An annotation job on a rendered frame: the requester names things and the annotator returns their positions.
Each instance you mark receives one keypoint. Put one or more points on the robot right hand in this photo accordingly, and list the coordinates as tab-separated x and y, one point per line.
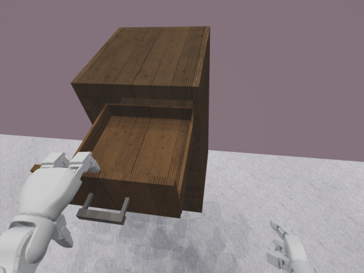
281	255

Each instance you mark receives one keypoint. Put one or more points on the robot left forearm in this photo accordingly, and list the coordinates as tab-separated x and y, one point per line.
25	242

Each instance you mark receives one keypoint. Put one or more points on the robot right forearm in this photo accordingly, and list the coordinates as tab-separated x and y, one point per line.
301	266

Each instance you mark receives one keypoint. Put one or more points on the handle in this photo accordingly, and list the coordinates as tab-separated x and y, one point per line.
100	216

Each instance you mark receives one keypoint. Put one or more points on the robot left hand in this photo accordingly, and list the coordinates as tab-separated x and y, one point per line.
49	190

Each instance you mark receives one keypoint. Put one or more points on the drawer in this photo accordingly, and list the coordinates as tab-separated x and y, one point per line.
144	153

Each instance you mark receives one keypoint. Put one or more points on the cabinet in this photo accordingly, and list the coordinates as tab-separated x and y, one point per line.
164	66

